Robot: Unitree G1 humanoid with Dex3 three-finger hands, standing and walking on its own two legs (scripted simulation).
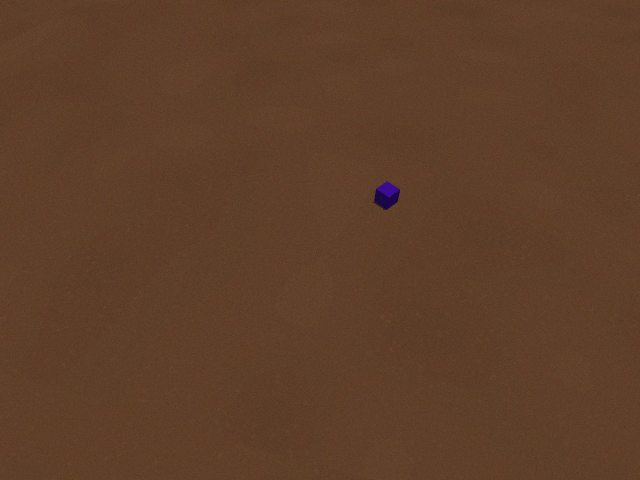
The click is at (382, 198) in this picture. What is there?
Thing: cube
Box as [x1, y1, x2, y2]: [374, 181, 399, 209]
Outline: 387,181 376,189 374,201 386,209 397,201 399,192 398,188
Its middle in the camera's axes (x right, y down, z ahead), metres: +0.31 -0.18 +1.79
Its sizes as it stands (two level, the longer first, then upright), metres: 0.077 0.077 0.077
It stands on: the floor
